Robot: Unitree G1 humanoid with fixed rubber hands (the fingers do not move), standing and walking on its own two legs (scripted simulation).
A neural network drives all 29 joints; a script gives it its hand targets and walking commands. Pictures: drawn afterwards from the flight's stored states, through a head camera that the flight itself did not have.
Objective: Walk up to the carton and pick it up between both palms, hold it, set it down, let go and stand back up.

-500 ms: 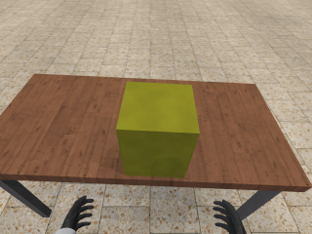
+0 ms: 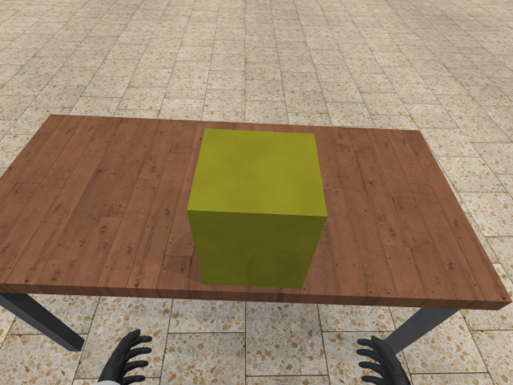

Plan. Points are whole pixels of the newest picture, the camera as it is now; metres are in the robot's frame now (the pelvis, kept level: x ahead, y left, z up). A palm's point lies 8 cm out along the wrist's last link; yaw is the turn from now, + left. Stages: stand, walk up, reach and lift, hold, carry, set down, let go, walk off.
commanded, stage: let go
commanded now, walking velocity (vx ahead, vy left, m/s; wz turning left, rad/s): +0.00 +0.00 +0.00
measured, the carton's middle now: (255, 212) +0.44 +0.01 -0.01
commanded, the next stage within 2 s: stand in 0.16 s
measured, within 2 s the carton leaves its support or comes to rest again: neither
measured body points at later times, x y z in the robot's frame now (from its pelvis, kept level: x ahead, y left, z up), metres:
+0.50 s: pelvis +0.00 +0.01 +0.00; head -0.03 +0.01 +0.44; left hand +0.06 +0.24 -0.14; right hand +0.04 -0.23 -0.15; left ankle -0.01 +0.13 -0.74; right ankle -0.02 -0.11 -0.74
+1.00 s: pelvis -0.01 +0.04 +0.00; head -0.05 +0.04 +0.45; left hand -0.05 +0.22 -0.17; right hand -0.04 -0.16 -0.17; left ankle -0.01 +0.13 -0.74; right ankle -0.02 -0.11 -0.74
